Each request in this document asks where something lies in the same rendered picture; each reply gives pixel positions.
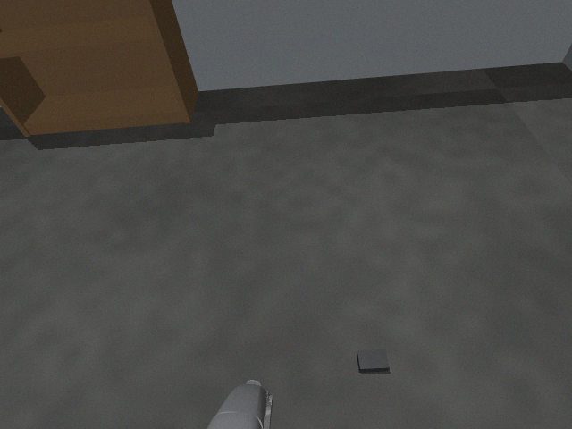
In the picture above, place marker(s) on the small box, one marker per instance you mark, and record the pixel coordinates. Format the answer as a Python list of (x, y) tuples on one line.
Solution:
[(373, 360)]

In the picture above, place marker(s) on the bookshelf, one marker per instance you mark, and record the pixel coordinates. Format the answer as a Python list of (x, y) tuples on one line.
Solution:
[(74, 65)]

